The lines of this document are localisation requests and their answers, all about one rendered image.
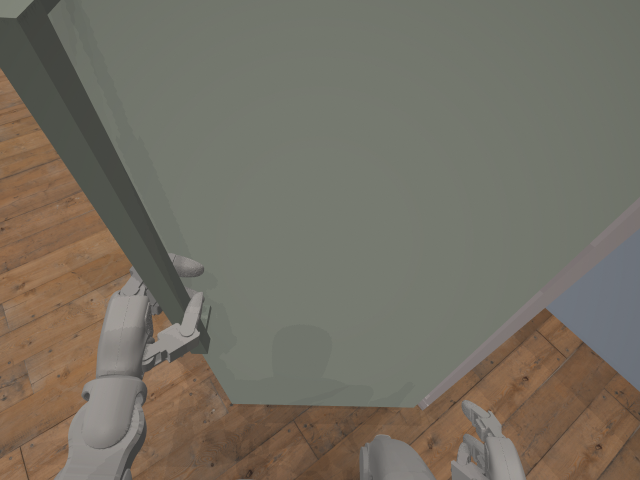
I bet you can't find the handle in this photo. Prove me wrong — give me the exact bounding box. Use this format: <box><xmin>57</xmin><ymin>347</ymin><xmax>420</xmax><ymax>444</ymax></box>
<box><xmin>0</xmin><ymin>0</ymin><xmax>211</xmax><ymax>354</ymax></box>

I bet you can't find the robot right hand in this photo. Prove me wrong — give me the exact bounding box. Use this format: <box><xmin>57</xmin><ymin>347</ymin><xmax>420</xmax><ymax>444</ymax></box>
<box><xmin>451</xmin><ymin>400</ymin><xmax>526</xmax><ymax>480</ymax></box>

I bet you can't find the robot left hand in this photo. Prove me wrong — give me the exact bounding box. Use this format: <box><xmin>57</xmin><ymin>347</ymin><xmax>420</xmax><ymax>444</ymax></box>
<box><xmin>96</xmin><ymin>253</ymin><xmax>205</xmax><ymax>380</ymax></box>

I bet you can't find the right robot thigh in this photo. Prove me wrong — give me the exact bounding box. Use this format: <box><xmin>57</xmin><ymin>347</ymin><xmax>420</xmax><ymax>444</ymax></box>
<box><xmin>359</xmin><ymin>438</ymin><xmax>436</xmax><ymax>480</ymax></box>

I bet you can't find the left robot forearm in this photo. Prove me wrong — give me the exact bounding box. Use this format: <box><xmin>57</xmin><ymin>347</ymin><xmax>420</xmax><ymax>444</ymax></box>
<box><xmin>54</xmin><ymin>375</ymin><xmax>147</xmax><ymax>480</ymax></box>

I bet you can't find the fridge door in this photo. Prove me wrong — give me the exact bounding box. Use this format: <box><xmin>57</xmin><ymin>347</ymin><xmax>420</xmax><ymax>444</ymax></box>
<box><xmin>48</xmin><ymin>0</ymin><xmax>640</xmax><ymax>408</ymax></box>

